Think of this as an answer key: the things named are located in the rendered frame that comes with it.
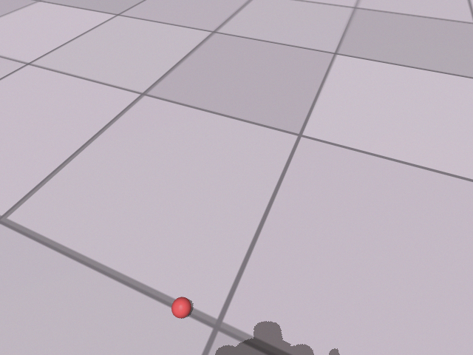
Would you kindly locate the ball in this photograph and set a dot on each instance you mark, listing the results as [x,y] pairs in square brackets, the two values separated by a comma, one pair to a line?
[181,307]

